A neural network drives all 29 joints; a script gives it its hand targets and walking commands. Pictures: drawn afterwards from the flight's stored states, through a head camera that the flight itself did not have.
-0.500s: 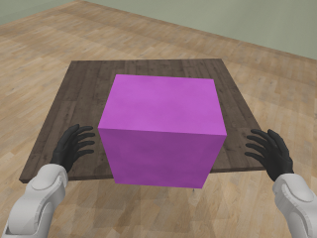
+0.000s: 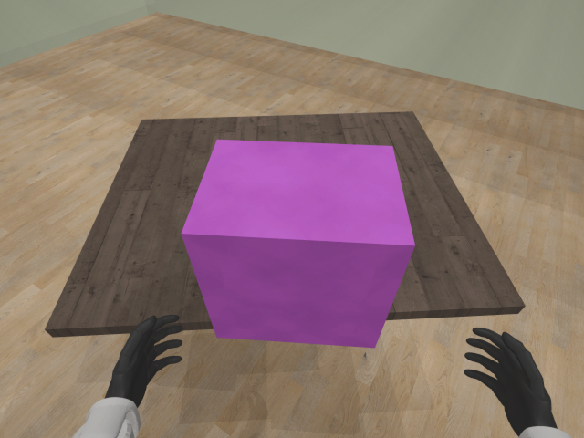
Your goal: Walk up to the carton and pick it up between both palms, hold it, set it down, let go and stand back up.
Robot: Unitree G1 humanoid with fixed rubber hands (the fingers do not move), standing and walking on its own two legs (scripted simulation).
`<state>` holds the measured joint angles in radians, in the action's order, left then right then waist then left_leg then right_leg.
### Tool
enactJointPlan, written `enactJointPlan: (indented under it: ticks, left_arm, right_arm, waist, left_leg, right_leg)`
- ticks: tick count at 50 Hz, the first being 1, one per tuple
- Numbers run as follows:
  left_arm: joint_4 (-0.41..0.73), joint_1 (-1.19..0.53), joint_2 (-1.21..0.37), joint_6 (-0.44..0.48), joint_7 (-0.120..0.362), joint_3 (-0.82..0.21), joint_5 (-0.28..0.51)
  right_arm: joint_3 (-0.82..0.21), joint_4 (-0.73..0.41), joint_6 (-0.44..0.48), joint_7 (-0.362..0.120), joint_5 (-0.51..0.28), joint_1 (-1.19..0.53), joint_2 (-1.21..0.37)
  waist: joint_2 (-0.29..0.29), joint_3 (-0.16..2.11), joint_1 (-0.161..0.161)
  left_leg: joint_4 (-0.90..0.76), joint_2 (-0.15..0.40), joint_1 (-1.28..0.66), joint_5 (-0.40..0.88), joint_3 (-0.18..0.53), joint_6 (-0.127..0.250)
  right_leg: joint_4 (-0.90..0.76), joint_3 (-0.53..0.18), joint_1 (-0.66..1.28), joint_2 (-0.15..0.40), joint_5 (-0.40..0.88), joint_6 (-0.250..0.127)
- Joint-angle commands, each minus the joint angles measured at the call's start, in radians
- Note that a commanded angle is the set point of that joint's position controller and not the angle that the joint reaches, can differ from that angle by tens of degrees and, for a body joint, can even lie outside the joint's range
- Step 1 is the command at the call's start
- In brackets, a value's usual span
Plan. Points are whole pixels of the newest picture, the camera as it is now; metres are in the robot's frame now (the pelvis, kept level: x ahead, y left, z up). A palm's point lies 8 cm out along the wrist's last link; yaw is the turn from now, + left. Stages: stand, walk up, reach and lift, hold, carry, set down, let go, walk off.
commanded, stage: set down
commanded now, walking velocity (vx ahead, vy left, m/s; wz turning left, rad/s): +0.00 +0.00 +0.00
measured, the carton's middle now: (299, 247) +0.38 +0.03 +0.05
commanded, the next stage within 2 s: none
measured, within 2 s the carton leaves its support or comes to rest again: neither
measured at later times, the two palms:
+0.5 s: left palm (121, 398) +0.16 +0.24 +0.00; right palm (486, 398) +0.19 -0.21 +0.01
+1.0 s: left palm (120, 393) +0.17 +0.25 -0.02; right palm (464, 401) +0.19 -0.20 -0.02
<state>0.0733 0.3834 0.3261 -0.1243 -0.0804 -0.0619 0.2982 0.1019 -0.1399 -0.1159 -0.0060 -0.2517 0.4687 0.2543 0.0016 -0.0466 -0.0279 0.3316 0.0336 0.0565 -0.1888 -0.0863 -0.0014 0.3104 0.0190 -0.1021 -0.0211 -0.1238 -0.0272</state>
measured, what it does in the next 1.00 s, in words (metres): stands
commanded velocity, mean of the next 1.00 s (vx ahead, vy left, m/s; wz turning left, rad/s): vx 0.00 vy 0.00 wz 0.00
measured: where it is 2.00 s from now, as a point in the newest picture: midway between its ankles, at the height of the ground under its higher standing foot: outside the picture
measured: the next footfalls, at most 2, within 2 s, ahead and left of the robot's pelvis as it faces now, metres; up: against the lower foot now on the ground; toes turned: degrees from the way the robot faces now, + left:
none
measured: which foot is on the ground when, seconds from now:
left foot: down 0.00-1.00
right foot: down 0.00-1.00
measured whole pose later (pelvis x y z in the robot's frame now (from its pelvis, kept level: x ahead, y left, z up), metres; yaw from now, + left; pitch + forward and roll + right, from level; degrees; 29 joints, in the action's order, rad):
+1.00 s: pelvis +0.04 +0.01 +0.00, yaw -1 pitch -3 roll -1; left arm 0.08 0.42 0.26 -0.46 -0.02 0.03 0.16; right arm 0.01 0.06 -0.24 0.02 -0.16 0.44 0.18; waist -0.01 -0.02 -0.07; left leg 0.30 0.04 0.02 -0.23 -0.10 0.00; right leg 0.22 0.00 -0.04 -0.03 -0.13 -0.01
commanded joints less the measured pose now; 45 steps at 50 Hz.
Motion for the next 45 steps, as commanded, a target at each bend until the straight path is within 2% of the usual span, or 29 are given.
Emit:
enactJointPlan:
  ticks: [1, 9, 14, 17, 23, 31, 34, 37, 45]
  left_arm:
    - [0.161, -0.106, 0.144, 0.05, -0.001, 0.076, -0.01]
    - [0.133, -0.042, 0.127, -0.034, 0.029, 0.095, -0.038]
    - [0.166, -0.015, 0.132, -0.074, 0.042, 0.116, -0.048]
    - [0.186, -0.007, 0.136, -0.08, 0.043, 0.121, -0.052]
    - [0.176, 0.004, 0.135, -0.115, 0.051, 0.127, -0.054]
    - [0.208, 0.021, 0.113, -0.188, 0.06, 0.139, -0.081]
    - [0.187, 0.029, 0.096, -0.218, 0.065, 0.14, -0.089]
    - [0.186, 0.027, 0.08, -0.25, 0.068, 0.147, -0.109]
    - [0.189, 0.006, 0.058, -0.291, 0.062, 0.146, -0.137]
  right_arm:
    - [0.054, -0.194, 0.054, -0.001, 0.021, -0.098, 0.121]
    - [0.005, -0.113, 0.011, 0.024, 0.029, -0.058, 0.076]
    - [-0.008, -0.128, -0.006, 0.04, 0.046, -0.045, 0.064]
    - [-0.012, -0.13, -0.011, 0.044, 0.054, -0.04, 0.052]
    - [-0.027, -0.107, -0.03, 0.048, 0.057, -0.041, 0.04]
    - [-0.032, -0.076, -0.057, 0.05, 0.061, -0.029, 0.054]
    - [-0.042, -0.06, -0.065, 0.05, 0.065, -0.032, 0.045]
    - [-0.043, -0.035, -0.075, 0.048, 0.066, -0.029, 0.046]
    - [-0.038, -0.001, -0.083, 0.031, 0.085, -0.046, 0.048]
  waist:
    - [-0.022, 0.03, -0.008]
    - [-0.008, 0.006, -0.007]
    - [-0.012, 0.003, -0.01]
    - [0.005, 0.013, -0.011]
    - [0.027, 0.015, -0.018]
    - [0.048, 0.047, -0.025]
    - [0.036, 0.048, -0.031]
    - [0.053, 0.038, -0.035]
    - [0.055, 0.056, -0.04]
  left_leg:
    - [-0.12, 0.015, 0.213, -0.116, 0.038, 0.026]
    - [-0.123, 0.004, 0.18, -0.037, 0.029, 0.026]
    - [-0.129, 0.0, 0.153, 0.001, 0.024, 0.022]
    - [-0.13, 0.002, 0.158, 0.019, 0.022, 0.02]
    - [-0.116, 0.0, 0.137, 0.062, 0.022, 0.012]
    - [-0.083, 0.001, 0.074, 0.239, 0.025, -0.014]
    - [-0.077, 0.001, 0.075, 0.263, 0.023, -0.019]
    - [-0.077, 0.002, 0.061, 0.296, 0.028, -0.026]
    - [-0.07, -0.002, 0.048, 0.341, 0.022, -0.037]
  right_leg:
    - [-0.062, -0.094, 0.123, 0.039, -0.072, -0.022]
    - [-0.1, -0.102, 0.124, 0.049, -0.022, -0.022]
    - [-0.112, -0.101, 0.132, 0.045, 0.015, -0.02]
    - [-0.106, -0.094, 0.144, 0.039, 0.04, -0.019]
    - [-0.1, -0.091, 0.141, 0.031, 0.066, -0.02]
    - [-0.097, -0.085, 0.151, 0.007, 0.161, -0.027]
    - [-0.099, -0.08, 0.151, 0.001, 0.171, -0.029]
    - [-0.103, -0.081, 0.143, -0.002, 0.182, -0.034]
    - [-0.097, -0.073, 0.133, -0.015, 0.19, -0.031]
